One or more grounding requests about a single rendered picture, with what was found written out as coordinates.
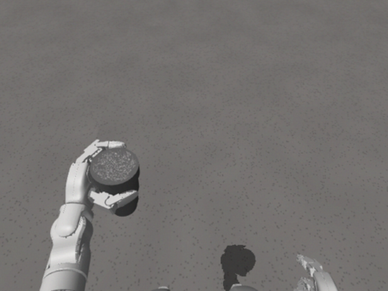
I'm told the left robot arm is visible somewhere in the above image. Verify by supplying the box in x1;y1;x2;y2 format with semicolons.
39;202;94;291

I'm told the left robot hand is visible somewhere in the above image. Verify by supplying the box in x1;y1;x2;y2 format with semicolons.
65;139;139;215

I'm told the cup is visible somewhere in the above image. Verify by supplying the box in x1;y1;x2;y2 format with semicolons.
90;148;140;216

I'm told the right robot hand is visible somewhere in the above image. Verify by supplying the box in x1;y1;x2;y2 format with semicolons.
294;255;339;291

